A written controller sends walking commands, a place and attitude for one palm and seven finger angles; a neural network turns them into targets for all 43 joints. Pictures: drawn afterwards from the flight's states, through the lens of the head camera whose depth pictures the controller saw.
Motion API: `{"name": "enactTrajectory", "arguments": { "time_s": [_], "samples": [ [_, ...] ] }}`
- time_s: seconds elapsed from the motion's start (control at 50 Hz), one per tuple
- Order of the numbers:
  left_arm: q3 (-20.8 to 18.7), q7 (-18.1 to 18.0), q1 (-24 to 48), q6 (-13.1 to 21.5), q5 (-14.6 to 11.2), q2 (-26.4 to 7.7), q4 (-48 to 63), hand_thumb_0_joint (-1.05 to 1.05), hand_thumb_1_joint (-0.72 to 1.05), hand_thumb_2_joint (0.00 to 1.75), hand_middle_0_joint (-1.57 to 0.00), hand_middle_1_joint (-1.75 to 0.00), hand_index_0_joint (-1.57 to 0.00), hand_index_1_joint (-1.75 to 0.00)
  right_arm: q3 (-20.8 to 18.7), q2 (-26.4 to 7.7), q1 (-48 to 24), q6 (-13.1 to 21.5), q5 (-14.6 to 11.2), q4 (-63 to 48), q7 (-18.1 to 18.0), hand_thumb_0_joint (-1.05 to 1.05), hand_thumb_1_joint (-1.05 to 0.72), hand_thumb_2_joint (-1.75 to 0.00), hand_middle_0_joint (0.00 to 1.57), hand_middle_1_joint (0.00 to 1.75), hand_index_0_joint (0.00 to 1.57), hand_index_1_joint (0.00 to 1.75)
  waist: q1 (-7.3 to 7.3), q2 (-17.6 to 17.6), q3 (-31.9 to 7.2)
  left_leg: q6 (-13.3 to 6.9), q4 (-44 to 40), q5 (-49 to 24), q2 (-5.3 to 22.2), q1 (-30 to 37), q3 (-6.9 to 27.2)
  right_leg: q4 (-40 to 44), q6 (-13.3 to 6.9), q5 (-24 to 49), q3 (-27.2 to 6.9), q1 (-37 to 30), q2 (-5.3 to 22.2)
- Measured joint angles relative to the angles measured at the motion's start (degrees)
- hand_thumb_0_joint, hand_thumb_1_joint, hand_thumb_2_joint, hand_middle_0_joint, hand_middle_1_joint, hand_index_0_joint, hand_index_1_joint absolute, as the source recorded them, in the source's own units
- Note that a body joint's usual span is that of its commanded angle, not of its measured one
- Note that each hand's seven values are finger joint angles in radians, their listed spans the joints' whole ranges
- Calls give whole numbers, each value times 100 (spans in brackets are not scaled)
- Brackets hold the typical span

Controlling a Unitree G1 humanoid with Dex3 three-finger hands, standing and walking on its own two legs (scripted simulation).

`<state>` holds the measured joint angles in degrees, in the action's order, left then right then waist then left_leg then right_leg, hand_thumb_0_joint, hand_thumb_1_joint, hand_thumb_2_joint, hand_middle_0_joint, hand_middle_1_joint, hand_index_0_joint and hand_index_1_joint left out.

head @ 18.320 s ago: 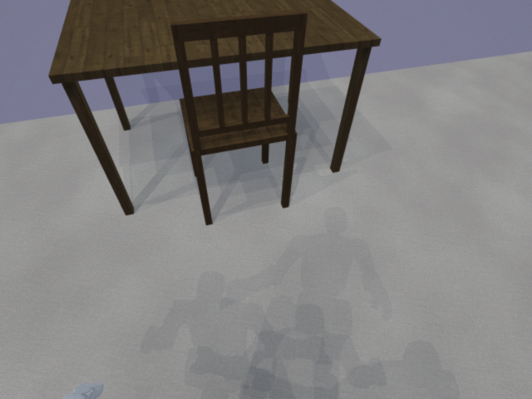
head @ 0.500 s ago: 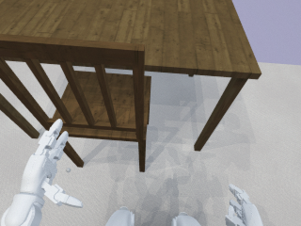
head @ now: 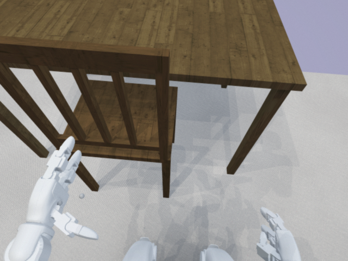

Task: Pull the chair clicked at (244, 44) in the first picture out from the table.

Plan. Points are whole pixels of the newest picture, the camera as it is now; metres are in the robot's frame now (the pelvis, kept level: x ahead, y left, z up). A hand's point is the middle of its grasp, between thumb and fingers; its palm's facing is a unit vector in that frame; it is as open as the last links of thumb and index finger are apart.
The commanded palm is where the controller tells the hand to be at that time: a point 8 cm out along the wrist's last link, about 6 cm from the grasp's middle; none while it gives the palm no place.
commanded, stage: aim the fingers beside a spindle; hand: left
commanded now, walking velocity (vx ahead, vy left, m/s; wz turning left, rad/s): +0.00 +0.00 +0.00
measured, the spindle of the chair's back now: (95, 110) +0.48 +0.25 +0.01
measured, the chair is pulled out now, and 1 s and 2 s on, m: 0.00 0.00 0.00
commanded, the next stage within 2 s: push the fingers through the gap in 1.90 s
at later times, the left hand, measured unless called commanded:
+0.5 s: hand (104, 183) +0.28 +0.17 +0.02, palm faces -0.07 -1.00 -0.03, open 16.9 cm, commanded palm +0.26 +0.22 +0.02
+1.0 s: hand (120, 171) +0.32 +0.15 +0.00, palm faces -0.07 -1.00 -0.03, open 16.9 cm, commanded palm +0.30 +0.20 +0.00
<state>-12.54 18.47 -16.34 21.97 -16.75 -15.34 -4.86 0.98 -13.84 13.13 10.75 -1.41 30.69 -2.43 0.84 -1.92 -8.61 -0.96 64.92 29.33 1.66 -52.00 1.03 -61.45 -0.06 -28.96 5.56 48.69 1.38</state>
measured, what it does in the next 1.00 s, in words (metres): stands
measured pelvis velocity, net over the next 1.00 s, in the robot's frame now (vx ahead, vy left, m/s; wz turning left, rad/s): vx -0.01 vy -0.01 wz -0.01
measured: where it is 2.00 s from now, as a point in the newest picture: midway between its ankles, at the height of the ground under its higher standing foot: outside the picture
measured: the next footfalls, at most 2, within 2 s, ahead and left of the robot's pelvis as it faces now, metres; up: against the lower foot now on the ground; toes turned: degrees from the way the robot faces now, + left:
none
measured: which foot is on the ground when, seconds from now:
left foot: down 0.00-1.00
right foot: down 0.00-1.00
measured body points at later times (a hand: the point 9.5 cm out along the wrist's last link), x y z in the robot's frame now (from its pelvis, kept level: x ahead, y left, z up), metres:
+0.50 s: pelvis +0.00 +0.00 -0.01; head +0.09 +0.01 +0.43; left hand +0.27 +0.22 +0.03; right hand +0.16 -0.25 -0.10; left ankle +0.02 +0.11 -0.66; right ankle +0.01 -0.12 -0.66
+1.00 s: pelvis -0.01 -0.01 -0.03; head +0.10 +0.00 +0.41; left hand +0.31 +0.20 +0.01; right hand +0.15 -0.26 -0.13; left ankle +0.02 +0.11 -0.66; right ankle +0.01 -0.12 -0.66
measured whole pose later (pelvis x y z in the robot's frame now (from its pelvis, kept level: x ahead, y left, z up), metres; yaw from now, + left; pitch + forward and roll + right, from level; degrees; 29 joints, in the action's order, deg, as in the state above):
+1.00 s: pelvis -0.01 -0.01 -0.03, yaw -1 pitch +21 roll -2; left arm -7.3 11.2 2.2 23.7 -11.4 -12.7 -17.8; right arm 0.5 -14.4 12.4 5.3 -0.5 31.5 -1.1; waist 1.9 -1.5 -9.5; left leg -0.4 71.3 31.1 2.0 -61.4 0.3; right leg -69.5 -0.8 -31.3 4.5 59.3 1.3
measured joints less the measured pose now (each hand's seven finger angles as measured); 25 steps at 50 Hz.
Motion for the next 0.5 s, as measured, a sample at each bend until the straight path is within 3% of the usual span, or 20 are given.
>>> {"name": "enactTrajectory", "arguments": {
  "time_s": [0.18, 0.5],
  "samples": [
    [282, -183, 173, -11, 180, 109, 14, -1, -50, 30, -6, -8, -6, -8, -23, -31, -6, -32, 31, -35, 28, 1, -91, -90, 21, 30, 20, 30, 34, 18, -12, -8, 151, 54, -6, -172, -22, -173, 4, -58, -28, 189, 12],
    [433, -463, 747, 32, 322, 173, -345, -1, -50, 30, -6, -8, -6, -8, -4, -37, 45, -230, 65, -20, 85, 1, -91, -90, 21, 30, 20, 30, 90, 15, -50, -5, 313, 94, 1, -480, -70, -387, -2, -110, -83, 542, 13]
  ]
}}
